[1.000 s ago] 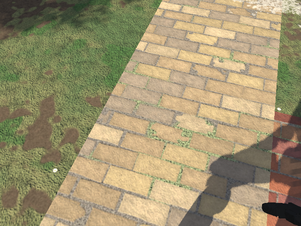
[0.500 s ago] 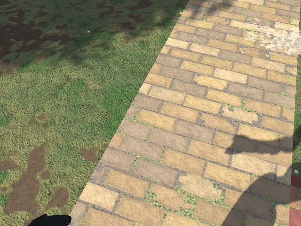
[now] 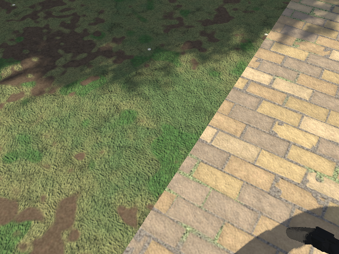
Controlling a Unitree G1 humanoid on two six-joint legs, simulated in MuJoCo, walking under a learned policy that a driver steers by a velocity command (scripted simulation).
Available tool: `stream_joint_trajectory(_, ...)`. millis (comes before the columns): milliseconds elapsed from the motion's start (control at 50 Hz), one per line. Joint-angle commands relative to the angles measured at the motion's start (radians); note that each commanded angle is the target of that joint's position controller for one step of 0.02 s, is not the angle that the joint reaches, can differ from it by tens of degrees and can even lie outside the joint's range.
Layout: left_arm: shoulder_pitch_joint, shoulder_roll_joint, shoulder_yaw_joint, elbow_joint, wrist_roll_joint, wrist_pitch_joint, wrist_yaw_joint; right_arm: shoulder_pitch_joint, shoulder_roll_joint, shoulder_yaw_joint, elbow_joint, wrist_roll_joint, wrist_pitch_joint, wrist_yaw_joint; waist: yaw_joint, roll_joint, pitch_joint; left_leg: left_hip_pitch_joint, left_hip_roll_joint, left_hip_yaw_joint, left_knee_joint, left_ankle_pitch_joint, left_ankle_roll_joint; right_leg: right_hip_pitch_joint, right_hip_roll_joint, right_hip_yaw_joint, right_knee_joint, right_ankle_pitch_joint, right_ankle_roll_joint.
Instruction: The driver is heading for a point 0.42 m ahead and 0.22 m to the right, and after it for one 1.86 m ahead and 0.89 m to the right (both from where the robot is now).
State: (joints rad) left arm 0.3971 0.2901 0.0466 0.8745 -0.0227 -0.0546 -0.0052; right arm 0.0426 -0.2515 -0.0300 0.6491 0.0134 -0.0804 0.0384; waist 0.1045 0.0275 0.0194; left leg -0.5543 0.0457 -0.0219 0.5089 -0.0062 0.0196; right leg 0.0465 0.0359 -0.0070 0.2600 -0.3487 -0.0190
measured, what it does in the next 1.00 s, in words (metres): walks ahead, turning right: left foot, then right foot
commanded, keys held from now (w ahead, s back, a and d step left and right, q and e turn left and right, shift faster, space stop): w+e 0.52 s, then e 0.48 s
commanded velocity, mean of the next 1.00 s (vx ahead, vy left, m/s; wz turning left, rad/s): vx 0.36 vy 0.00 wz -0.49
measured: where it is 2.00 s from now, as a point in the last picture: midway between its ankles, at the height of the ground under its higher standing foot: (219, 248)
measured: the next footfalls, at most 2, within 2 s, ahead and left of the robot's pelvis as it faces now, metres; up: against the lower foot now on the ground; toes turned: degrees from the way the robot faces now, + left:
left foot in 0.04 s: +0.20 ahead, +0.13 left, +0.00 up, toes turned -1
right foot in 0.56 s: +0.44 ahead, -0.17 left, +0.00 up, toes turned -21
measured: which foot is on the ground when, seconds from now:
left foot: up 0.00-0.02, down 0.04-0.56, up 0.58-1.00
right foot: down 0.00-0.06, up 0.08-0.54, down 0.56-1.00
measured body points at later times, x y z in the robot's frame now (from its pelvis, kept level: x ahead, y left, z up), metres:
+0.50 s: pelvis +0.27 -0.01 +0.00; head +0.30 -0.03 +0.44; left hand +0.52 +0.18 -0.09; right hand +0.23 -0.30 -0.13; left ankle +0.16 +0.13 -0.73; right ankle +0.40 -0.17 -0.71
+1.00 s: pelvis +0.46 -0.08 +0.00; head +0.48 -0.11 +0.45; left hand +0.72 +0.11 -0.09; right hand +0.48 -0.40 -0.10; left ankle +0.61 -0.01 -0.72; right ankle +0.40 -0.15 -0.73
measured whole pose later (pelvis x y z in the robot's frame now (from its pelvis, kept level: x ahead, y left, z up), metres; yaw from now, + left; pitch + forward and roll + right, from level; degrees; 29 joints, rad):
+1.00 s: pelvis +0.46 -0.08 +0.00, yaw -34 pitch +3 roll +0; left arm 0.22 0.32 0.08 0.67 -0.02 0.04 0.03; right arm 0.07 -0.29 -0.05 0.73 0.00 -0.03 -0.01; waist 0.04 0.02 0.03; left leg -0.48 -0.02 -0.11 0.62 -0.19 -0.08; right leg -0.28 0.13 0.18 0.53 -0.27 -0.06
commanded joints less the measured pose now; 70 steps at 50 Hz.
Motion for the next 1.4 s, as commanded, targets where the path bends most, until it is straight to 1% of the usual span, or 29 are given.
stream_joint_trajectory(20, -0.025, 0.186, 0.043, -0.04, -0.003, 0.006, 0.012, 0.115, -0.155, -0.062, -0.036, -0.005, -0.026, -0.004, -0.15, -0.103, -0.067, 0.258, -0.044, 0.031, -0.067, -0.042, 0.051, -0.049, -0.236, 0.13, 0.183, 0.721, -0.119)
stream_joint_trajectory(40, -0.036, 0.144, 0.026, -0.058, 0.011, 0.003, 0.012, 0.282, -0.21, -0.083, 0.0, -0.018, -0.025, -0.016, -0.225, -0.076, -0.205, 0.551, 0.044, -0.039, -0.011, -0.01, 0.097, -0.197, -0.183, 0.099, 0.406, 0.62, -0.085)
stream_joint_trajectory(60, 0.064, 0.037, -0.006, -0.086, 0.018, -0.014, 0.008, 0.397, -0.305, -0.107, 0.015, -0.036, -0.015, -0.025, -0.216, 0.136, -0.372, 0.968, 0.312, -0.423, -0.013, -0.117, 0.226, -0.599, -0.035, 0.017, 0.797, 0.219, -0.006)
stream_joint_trajectory(80, 0.075, 0.057, -0.006, -0.072, 0.004, -0.029, 0.005, 0.423, -0.241, -0.09, 0.022, -0.024, -0.007, -0.026, -0.226, 0.231, -0.455, 0.984, 0.384, -0.669, -0.141, -0.253, 0.263, -0.727, -0.004, 0.124, 0.965, -0.231, 0.002)
stream_joint_trajectory(100, -0.004, 0.146, 0.024, -0.09, -0.023, -0.032, 0.002, 0.367, -0.186, -0.071, 0.026, -0.016, -0.004, -0.028, -0.226, 0.148, -0.286, 0.855, 0.348, -0.546, -0.177, -0.34, 0.22, -0.807, -0.061, 0.144, 1.034, -0.182, -0.002)
stream_joint_trajectory(140, -0.102, 0.134, 0.028, -0.118, -0.012, -0.025, 0.004, 0.238, -0.131, -0.052, 0.03, -0.015, -0.008, -0.027, -0.17, 0.071, -0.095, 0.579, 0.273, -0.327, -0.256, -0.272, 0.181, -0.784, -0.135, 0.1, 0.968, -0.032, 0.0)
stream_joint_trajectory(180, -0.057, 0.098, 0.032, -0.102, -0.008, 0.004, 0.007, 0.163, -0.098, -0.047, 0.039, -0.025, -0.026, -0.023, -0.108, 0.104, -0.041, 0.421, 0.223, -0.188, -0.33, -0.174, 0.165, -0.675, -0.173, 0.108, 0.915, 0.05, 0.01)
stream_joint_trajectory(320, -0.167, 0.043, 0.027, -0.15, 0.001, 0.025, -0.006, 0.16, -0.145, -0.068, 0.102, -0.031, -0.038, -0.041, -0.105, 0.029, 0.024, 0.409, 0.192, 0.09, -0.39, 0.053, 0.16, -0.717, -0.171, 0.093, 0.646, 0.343, 0.035)
stream_joint_trajectory(460, -0.365, 0.039, 0.017, -0.247, 0.004, 0.022, -0.048, 0.249, -0.208, -0.091, 0.159, 0.002, 0.003, -0.051, -0.171, 0.007, 0.08, 0.611, 0.251, 0.186, -0.329, 0.143, 0.127, -0.739, -0.14, -0.009, 0.395, 0.313, -0.025)
stream_joint_trajectory(500, -0.344, 0.063, 0.03, -0.263, 0.006, 0.027, -0.054, 0.236, -0.235, -0.099, 0.16, 0.011, 0.019, -0.054, -0.139, 0.034, 0.044, 0.656, 0.255, 0.215, -0.222, 0.419, 0.104, -0.663, -0.09, -0.062, 0.381, 0.21, -0.062)
stream_joint_trajectory(540, -0.158, 0.127, 0.069, -0.228, 0.006, 0.032, -0.048, 0.202, -0.248, -0.102, 0.151, 0.02, 0.037, -0.06, -0.023, 0.042, -0.062, 0.624, 0.214, 0.255, 0.075, 0.694, 0.064, -0.408, 0.003, -0.117, 0.334, 0.181, -0.112)
stream_joint_trajectory(560, -0.004, 0.197, 0.104, -0.19, 0.01, 0.036, -0.031, 0.206, -0.224, -0.09, 0.141, 0.014, 0.035, -0.064, 0.05, -0.009, -0.148, 0.465, 0.163, 0.266, 0.338, 0.557, 0.011, -0.138, 0.009, -0.057, 0.273, 0.316, -0.151)
stream_joint_trajectory(580, 0.003, 0.328, 0.125, -0.192, 0.014, 0.038, -0.01, 0.294, -0.086, -0.048, 0.089, -0.042, 0.018, -0.057, -0.05, -0.298, -0.232, 0.025, -0.002, 0.244, 0.729, -0.343, -0.072, 0.225, -0.268, 0.397, 0.28, 0.581, -0.306)
stream_joint_trajectory(600, -0.005, 0.304, 0.11, -0.248, 0.022, 0.023, -0.019, 0.288, -0.116, -0.037, 0.081, -0.027, -0.015, -0.044, -0.027, -0.253, -0.448, -0.12, -0.118, -0.003, 0.947, -0.679, -0.091, 0.355, -0.424, 0.794, 0.143, 0.606, -0.464)
stream_joint_trajectory(620, -0.038, 0.234, 0.09, -0.252, 0.025, 0.013, -0.027, 0.18, -0.188, -0.057, 0.065, 0.012, -0.029, -0.038, 0.009, -0.121, -0.38, -0.179, -0.051, -0.079, 0.952, -0.604, -0.069, 0.303, -0.381, 0.633, 0.134, 0.706, -0.4)
stream_joint_trajectory(680, -0.178, 0.143, 0.066, -0.263, 0.006, 0.011, -0.012, 0.138, -0.185, -0.06, 0.064, -0.019, -0.018, -0.061, -0.089, -0.035, -0.138, -0.099, 0.044, -0.058, 0.735, -0.429, -0.059, -0.084, -0.256, 0.345, 0.112, 0.767, -0.287)
stream_joint_trajectory(740, -0.213, 0.163, 0.071, -0.279, 0.027, 0.018, 0.0, 0.178, -0.15, -0.054, 0.066, -0.025, 0.02, -0.065, -0.139, -0.057, -0.131, 0.004, 0.022, -0.042, 0.614, -0.378, -0.087, -0.243, -0.219, 0.281, 0.082, 0.88, -0.282)
stream_joint_trajectory(840, -0.205, 0.184, 0.078, -0.271, 0.006, 0.054, 0.033, 0.095, -0.124, -0.04, 0.048, -0.024, 0.04, -0.065, -0.116, -0.108, -0.165, 0.05, -0.032, -0.045, 0.352, -0.182, -0.123, -0.282, -0.16, 0.253, 0.114, 0.758, -0.222)
stream_joint_trajectory(940, -0.2, 0.175, 0.075, -0.273, 0.01, 0.081, 0.04, 0.003, -0.142, -0.045, 0.018, -0.015, 0.043, -0.052, -0.086, -0.153, -0.131, 0.086, -0.072, -0.077, 0.177, -0.191, -0.114, -0.264, -0.157, 0.37, 0.161, 0.525, -0.19)
stream_joint_trajectory(1000, -0.239, 0.161, 0.069, -0.289, 0.004, 0.087, 0.041, 0.044, -0.158, -0.058, 0.021, -0.014, 0.025, -0.045, -0.121, -0.185, -0.115, 0.176, -0.078, -0.079, -0.017, -0.153, -0.078, -0.233, -0.134, 0.451, 0.233, 0.458, -0.152)
stream_joint_trajectory(1020, -0.25, 0.145, 0.063, -0.296, 0.002, 0.087, 0.043, 0.076, -0.169, -0.064, 0.028, -0.018, 0.017, -0.046, -0.14, -0.177, -0.116, 0.269, -0.046, -0.083, -0.128, -0.016, -0.052, -0.261, -0.098, 0.444, 0.279, 0.396, -0.117)
stream_joint_trajectory(1040, -0.208, 0.093, 0.047, -0.306, 0.017, 0.084, 0.042, 0.105, -0.231, -0.077, 0.022, -0.036, 0.016, -0.053, -0.118, -0.052, -0.171, 0.42, 0.141, -0.227, -0.135, 0.18, 0.017, -0.344, -0.031, 0.368, 0.434, 0.164, -0.066)
stream_joint_trajectory(1060, -0.109, 0.07, 0.043, -0.314, 0.014, 0.081, 0.042, 0.092, -0.284, -0.087, 0.026, -0.061, 0.032, -0.058, -0.047, 0.22, -0.16, 0.537, 0.338, -0.476, -0.139, 0.451, 0.201, -0.567, 0.129, 0.203, 0.627, -0.324, 0.0)
stream_joint_trajectory(1080, -0.082, 0.162, 0.063, -0.299, 0.023, 0.076, 0.04, 0.124, -0.232, -0.081, 0.026, -0.049, 0.036, -0.056, -0.074, 0.225, -0.187, 0.543, 0.409, -0.581, -0.151, 0.421, 0.287, -0.639, 0.069, 0.176, 0.846, -0.364, 0.05)
stream_joint_trajectory(1120, -0.124, 0.209, 0.088, -0.266, 0.003, 0.097, 0.042, 0.07, -0.153, -0.059, 0.005, -0.035, 0.045, -0.06, -0.082, 0.086, -0.134, 0.48, 0.28, -0.342, -0.127, 0.279, 0.214, -0.657, 0.014, 0.156, 0.977, -0.221, 0.087)
stream_joint_trajectory(1180, -0.169, 0.129, 0.066, -0.285, 0.001, 0.119, 0.039, 0.044, -0.156, -0.055, 0.01, -0.03, 0.066, -0.068, -0.09, 0.106, -0.083, 0.384, 0.185, -0.185, -0.172, 0.18, 0.183, -0.609, -0.003, 0.096, 0.915, -0.118, 0.11)
stream_joint_trajectory(1260, -0.209, 0.079, 0.041, -0.303, 0.012, 0.109, 0.033, 0.057, -0.181, -0.064, 0.025, -0.027, 0.079, -0.067, -0.115, 0.153, -0.134, 0.419, 0.192, -0.125, -0.163, 0.232, 0.208, -0.488, -0.022, 0.05, 0.659, -0.114, 0.105)
stream_joint_trajectory(1340, -0.204, 0.091, 0.039, -0.29, 0.014, 0.108, 0.019, 0.072, -0.205, -0.067, 0.048, -0.007, 0.086, -0.055, -0.126, 0.17, -0.136, 0.412, 0.215, -0.136, -0.149, 0.151, 0.21, -0.358, -0.026, 0.013, 0.409, -0.027, 0.075)
stream_joint_trajectory(1400, -0.159, 0.103, 0.04, -0.261, 0.026, 0.104, 0.011, 0.116, -0.168, -0.049, 0.088, 0.009, 0.084, -0.049, -0.097, 0.108, -0.108, 0.276, 0.159, -0.091, -0.09, -0.049, 0.096, -0.133, -0.036, 0.032, 0.095, 0.227, -0.002)
Over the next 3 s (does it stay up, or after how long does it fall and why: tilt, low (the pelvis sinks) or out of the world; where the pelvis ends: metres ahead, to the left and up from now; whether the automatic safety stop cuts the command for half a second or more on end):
stays up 0.49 -0.11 0.01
